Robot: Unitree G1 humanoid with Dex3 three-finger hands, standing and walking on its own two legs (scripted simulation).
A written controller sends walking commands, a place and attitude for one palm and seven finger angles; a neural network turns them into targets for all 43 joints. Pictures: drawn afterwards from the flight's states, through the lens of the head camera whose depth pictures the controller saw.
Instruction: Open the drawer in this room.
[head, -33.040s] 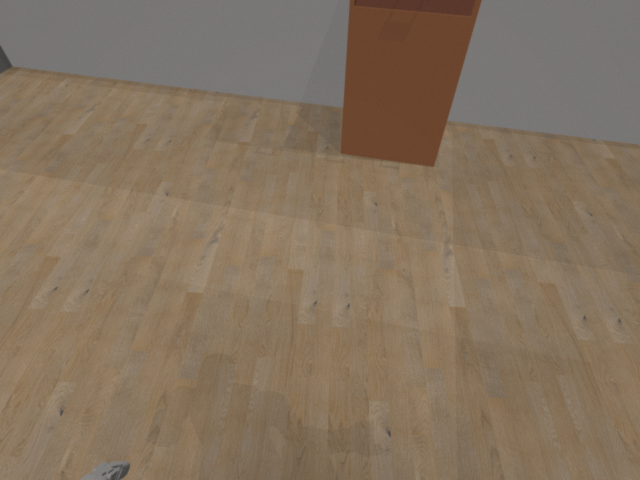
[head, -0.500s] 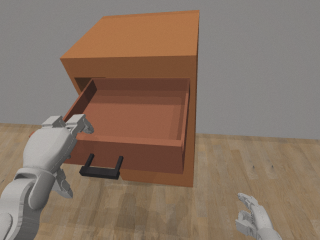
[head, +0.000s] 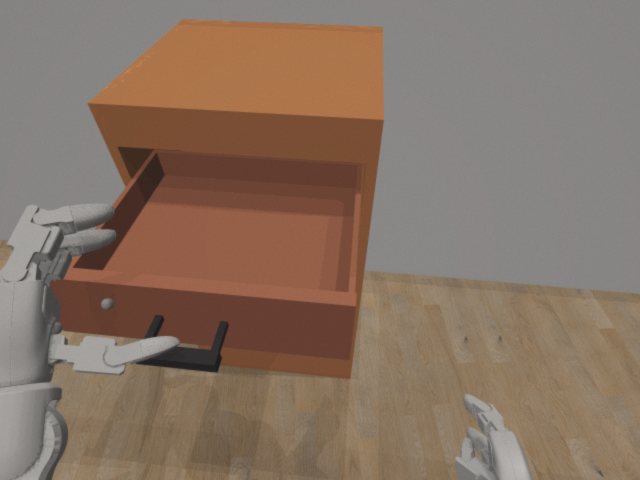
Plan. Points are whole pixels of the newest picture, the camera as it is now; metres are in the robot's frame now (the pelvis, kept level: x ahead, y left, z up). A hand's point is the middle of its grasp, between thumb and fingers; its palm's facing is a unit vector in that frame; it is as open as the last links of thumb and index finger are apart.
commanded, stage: draw the hand back to the body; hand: left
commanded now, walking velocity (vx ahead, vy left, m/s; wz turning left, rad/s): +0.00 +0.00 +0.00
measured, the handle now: (183, 342) +0.27 +0.23 +0.01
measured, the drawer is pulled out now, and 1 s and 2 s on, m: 0.30 0.30 0.30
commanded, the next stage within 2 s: step back with the hand held close in 0.68 s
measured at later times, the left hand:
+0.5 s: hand (75, 319) +0.19 +0.24 +0.19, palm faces +0.46 -0.79 -0.40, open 8.4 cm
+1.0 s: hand (71, 335) +0.18 +0.25 +0.18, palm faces +0.37 -0.80 -0.48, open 7.4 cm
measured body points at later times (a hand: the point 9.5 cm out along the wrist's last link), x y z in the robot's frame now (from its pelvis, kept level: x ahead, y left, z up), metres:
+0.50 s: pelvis +0.00 +0.00 +0.00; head -0.01 -0.02 +0.45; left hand +0.16 +0.28 +0.21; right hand +0.21 -0.21 -0.08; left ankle -0.03 +0.14 -0.74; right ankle +0.00 -0.12 -0.74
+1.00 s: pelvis -0.02 +0.01 +0.00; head +0.00 +0.00 +0.45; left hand +0.15 +0.29 +0.20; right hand +0.18 -0.23 -0.08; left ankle -0.03 +0.14 -0.74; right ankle +0.00 -0.12 -0.74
